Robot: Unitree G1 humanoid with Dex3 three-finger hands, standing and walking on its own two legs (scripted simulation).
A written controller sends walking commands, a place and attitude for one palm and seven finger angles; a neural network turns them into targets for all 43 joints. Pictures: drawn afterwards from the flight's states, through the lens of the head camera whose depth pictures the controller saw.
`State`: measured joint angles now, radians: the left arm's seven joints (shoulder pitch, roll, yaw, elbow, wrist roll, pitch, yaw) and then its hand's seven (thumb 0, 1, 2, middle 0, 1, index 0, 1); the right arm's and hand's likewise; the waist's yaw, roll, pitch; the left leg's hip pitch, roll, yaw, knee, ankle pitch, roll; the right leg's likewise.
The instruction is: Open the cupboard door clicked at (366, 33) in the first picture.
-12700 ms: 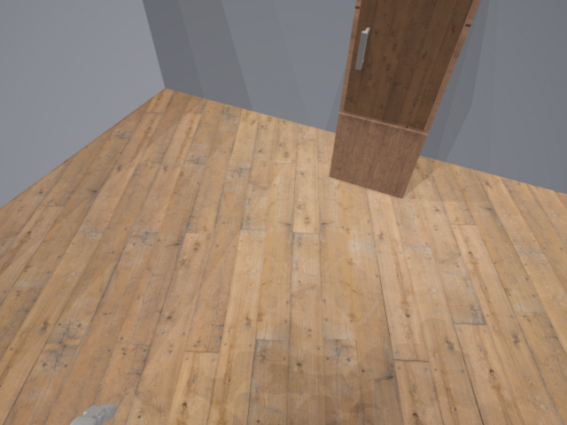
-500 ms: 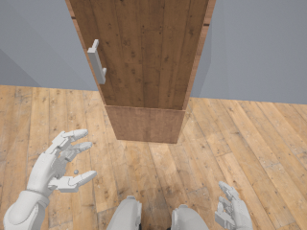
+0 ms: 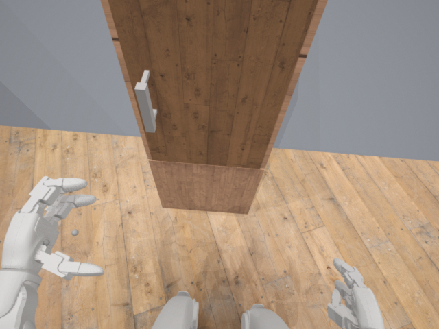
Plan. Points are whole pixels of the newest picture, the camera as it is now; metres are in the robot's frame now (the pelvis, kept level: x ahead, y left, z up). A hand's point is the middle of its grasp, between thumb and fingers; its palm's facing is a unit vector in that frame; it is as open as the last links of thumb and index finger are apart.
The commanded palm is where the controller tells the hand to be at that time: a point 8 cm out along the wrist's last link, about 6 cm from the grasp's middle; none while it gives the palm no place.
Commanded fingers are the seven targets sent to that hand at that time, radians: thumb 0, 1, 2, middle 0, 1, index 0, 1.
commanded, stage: raise the hand with hooked fingers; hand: left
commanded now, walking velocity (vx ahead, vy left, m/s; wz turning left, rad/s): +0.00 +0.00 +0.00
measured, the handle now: (148, 102) +0.57 +0.20 +0.03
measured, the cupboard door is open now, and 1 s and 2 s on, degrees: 0 0 0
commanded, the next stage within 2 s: move the hooked fingers beside the handle in 0.84 s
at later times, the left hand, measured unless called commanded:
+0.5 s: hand (55, 215) +0.28 +0.29 +0.04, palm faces -0.03 -1.00 -0.05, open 14.0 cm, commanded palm +0.26 +0.33 +0.05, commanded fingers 0.00 -0.50 0.30 -0.30 -1.20 -0.30 -1.20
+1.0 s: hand (63, 219) +0.28 +0.27 +0.04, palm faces +0.00 -1.00 -0.06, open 14.0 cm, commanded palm +0.27 +0.32 +0.05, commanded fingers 0.00 -0.50 0.30 -0.30 -1.20 -0.30 -1.20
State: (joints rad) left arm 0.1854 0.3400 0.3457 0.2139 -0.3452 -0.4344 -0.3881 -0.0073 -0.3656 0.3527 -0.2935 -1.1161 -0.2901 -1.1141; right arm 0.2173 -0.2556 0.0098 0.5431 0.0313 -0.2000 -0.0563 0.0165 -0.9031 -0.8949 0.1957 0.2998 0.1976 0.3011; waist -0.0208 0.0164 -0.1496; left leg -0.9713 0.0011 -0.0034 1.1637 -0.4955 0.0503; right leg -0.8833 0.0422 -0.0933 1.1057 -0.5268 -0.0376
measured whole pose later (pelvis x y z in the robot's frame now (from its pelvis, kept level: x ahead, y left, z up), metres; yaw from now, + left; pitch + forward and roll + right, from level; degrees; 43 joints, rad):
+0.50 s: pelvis +0.00 +0.02 +0.01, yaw +0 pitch +18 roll -4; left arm 0.01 0.44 0.42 0.41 -0.37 -0.35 -0.54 -0.01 -0.50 0.30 -0.30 -1.20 -0.30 -1.20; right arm 0.28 -0.29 0.03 0.54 0.04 -0.16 -0.05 0.02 -0.90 -0.89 0.20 0.30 0.20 0.30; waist -0.03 0.02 -0.13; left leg -0.96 -0.01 0.01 1.13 -0.47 0.07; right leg -0.87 0.04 -0.08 1.06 -0.49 -0.02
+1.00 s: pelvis -0.01 +0.00 +0.00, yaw +0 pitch +17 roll -3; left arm 0.00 0.42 0.42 0.45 -0.36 -0.40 -0.53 -0.01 -0.50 0.30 -0.30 -1.20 -0.30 -1.20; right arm 0.25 -0.28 0.04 0.53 0.04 -0.16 -0.05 0.02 -0.90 -0.89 0.20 0.30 0.20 0.30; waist -0.02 0.02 -0.14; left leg -0.97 0.00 -0.01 1.14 -0.48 0.05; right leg -0.88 0.04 -0.09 1.09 -0.51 -0.04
